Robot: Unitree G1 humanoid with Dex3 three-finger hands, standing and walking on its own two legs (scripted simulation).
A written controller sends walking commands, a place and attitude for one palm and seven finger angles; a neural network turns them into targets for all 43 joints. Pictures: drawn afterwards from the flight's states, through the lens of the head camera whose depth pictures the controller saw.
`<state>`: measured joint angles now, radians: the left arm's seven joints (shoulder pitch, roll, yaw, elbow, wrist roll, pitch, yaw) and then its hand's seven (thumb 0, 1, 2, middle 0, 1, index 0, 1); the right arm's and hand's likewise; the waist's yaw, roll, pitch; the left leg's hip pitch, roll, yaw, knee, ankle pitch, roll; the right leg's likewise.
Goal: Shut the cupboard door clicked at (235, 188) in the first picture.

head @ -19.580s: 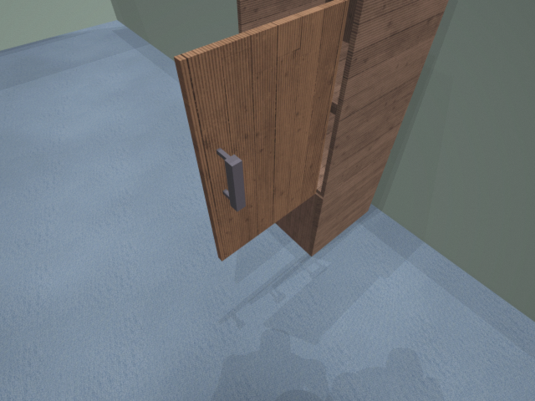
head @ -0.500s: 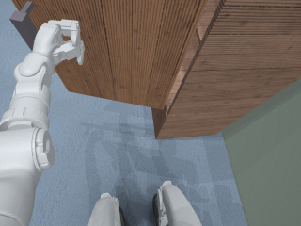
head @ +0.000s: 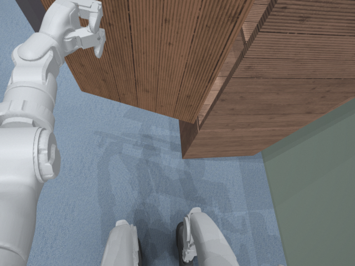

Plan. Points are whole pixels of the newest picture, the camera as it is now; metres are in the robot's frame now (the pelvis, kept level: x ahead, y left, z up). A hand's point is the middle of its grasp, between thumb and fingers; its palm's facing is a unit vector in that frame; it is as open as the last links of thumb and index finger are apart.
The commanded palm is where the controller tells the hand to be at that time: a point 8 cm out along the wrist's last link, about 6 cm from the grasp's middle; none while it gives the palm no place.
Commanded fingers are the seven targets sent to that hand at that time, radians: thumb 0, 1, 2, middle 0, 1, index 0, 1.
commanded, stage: push the door shut along its arc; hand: left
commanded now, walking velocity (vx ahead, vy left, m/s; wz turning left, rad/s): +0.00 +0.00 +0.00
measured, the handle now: (46, 16) +0.61 +0.19 +0.09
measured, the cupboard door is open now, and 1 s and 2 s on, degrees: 71 61 61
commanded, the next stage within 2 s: pull the fist back off the door in 0.06 s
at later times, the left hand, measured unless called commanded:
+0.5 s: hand (120, 26) +0.59 +0.06 +0.08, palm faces -0.01 -1.00 -0.06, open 3.1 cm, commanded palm +0.55 +0.10 +0.09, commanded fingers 0.00 0.90 0.90 -1.30 -1.50 -1.30 -1.50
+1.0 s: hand (115, 62) +0.50 +0.07 +0.09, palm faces -0.04 -1.00 -0.02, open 3.1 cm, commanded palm +0.48 +0.11 +0.09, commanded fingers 0.00 0.90 0.90 -1.30 -1.50 -1.30 -1.50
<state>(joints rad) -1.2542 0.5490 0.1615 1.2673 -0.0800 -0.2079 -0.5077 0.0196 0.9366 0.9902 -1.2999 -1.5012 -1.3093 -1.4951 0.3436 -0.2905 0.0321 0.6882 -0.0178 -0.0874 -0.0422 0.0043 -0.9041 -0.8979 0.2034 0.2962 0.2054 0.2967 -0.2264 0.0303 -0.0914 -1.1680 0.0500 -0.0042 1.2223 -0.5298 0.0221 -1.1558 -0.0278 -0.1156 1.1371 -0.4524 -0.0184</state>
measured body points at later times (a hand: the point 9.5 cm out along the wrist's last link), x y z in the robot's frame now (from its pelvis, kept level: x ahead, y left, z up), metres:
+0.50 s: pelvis +0.00 +0.00 +0.00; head +0.18 +0.00 +0.41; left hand +0.59 +0.11 +0.09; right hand -0.07 -0.22 -0.11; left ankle +0.01 +0.10 -0.63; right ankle +0.04 -0.12 -0.63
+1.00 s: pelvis +0.03 +0.00 +0.03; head +0.15 +0.00 +0.47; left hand +0.50 +0.12 +0.09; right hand +0.07 -0.28 -0.08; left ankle +0.01 +0.10 -0.63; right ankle +0.04 -0.12 -0.63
